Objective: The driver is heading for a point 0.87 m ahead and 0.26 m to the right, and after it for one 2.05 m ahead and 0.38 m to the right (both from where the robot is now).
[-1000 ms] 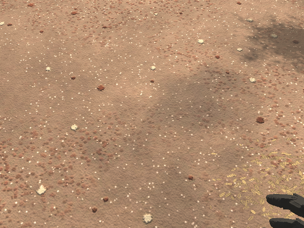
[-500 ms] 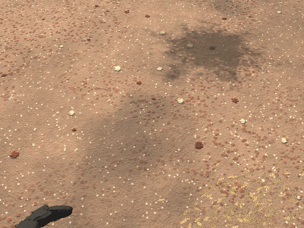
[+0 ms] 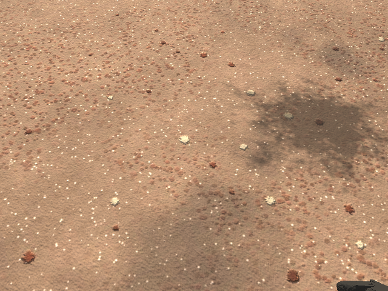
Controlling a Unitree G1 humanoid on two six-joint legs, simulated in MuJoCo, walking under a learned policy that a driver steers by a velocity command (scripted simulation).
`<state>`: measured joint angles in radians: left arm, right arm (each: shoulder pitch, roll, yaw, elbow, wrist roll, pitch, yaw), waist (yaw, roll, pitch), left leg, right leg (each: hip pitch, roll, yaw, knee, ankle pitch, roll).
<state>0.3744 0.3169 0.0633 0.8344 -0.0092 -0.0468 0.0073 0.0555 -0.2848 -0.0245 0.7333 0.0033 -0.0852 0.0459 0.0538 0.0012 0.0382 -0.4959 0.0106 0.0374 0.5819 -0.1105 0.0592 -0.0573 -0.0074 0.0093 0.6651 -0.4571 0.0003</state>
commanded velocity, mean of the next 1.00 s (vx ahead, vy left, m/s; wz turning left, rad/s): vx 0.50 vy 0.00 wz -0.17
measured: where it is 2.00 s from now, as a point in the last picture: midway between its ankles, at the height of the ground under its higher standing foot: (265, 150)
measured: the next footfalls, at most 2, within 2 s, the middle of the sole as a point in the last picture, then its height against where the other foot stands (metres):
right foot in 0.52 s outside the picture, level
left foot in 1.00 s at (184, 214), level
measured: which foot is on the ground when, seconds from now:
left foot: down 0.00-0.54, up 0.56-0.98, down 1.00-1.00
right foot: up 0.00-0.50, down 0.52-1.00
